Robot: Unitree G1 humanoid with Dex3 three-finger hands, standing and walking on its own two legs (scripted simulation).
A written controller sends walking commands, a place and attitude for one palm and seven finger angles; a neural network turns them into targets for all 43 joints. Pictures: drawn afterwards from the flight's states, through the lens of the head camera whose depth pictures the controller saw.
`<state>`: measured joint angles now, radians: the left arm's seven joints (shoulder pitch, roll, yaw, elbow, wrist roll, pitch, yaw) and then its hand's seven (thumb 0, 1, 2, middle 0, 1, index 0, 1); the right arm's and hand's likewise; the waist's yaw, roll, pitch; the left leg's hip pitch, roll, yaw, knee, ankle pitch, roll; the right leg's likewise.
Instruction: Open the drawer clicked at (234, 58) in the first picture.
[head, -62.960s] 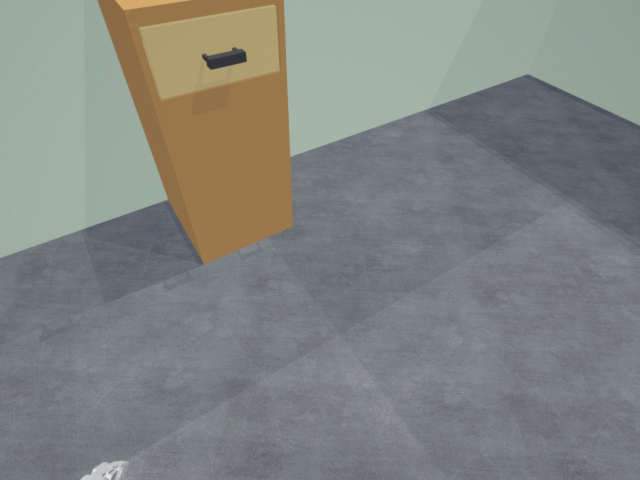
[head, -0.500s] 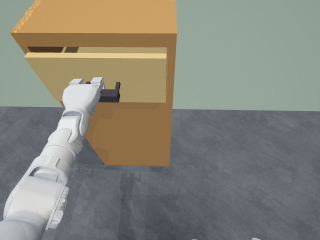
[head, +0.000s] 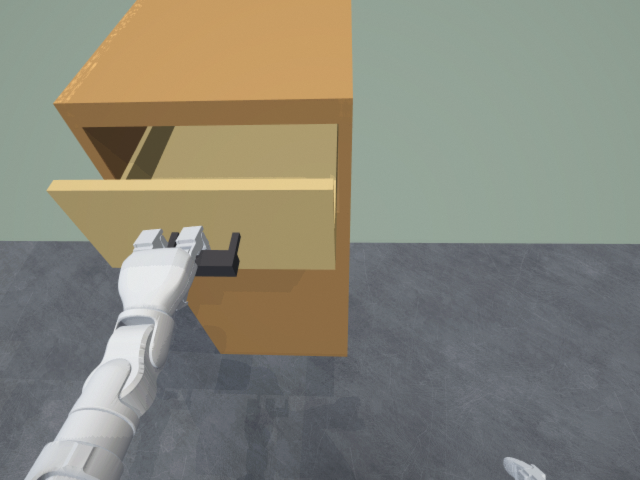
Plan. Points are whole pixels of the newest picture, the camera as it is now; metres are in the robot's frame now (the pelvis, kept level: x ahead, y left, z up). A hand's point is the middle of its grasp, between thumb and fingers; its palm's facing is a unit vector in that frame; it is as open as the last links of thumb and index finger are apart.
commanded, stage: pull the drawer open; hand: left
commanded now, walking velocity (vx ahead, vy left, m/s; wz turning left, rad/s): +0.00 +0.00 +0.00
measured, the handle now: (201, 250) +0.40 +0.19 +0.04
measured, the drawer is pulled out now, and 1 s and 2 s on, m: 0.13 0.30 0.30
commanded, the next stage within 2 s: open the thumb to release the handle in 1.08 s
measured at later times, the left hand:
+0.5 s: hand (155, 375) +0.24 +0.22 +0.02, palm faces +0.01 -0.10 -1.00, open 5.9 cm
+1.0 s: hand (135, 438) +0.17 +0.21 +0.02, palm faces +0.01 -0.10 -1.00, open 6.0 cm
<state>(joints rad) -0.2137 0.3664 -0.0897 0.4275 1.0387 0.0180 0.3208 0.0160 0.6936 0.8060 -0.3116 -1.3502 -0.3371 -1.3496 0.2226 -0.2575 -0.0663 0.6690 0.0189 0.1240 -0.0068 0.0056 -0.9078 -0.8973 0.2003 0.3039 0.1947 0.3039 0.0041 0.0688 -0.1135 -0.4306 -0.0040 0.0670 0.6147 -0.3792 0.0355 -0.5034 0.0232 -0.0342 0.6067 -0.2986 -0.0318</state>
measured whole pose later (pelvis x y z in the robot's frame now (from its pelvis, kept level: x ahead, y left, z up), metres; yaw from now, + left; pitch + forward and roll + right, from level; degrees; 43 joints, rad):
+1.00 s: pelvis -0.01 -0.02 -0.01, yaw -2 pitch +7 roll +1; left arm 0.57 0.39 0.00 -0.21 1.00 -0.01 0.38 0.02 0.72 0.75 -0.30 -1.30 -0.34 -1.33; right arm 0.09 -0.25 0.00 0.58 -0.03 0.07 0.01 0.01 -0.91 -0.90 0.20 0.30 0.20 0.30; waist 0.05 0.05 -0.08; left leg -0.40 0.02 0.09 0.69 -0.42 0.01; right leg -0.50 0.05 -0.01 0.72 -0.35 -0.06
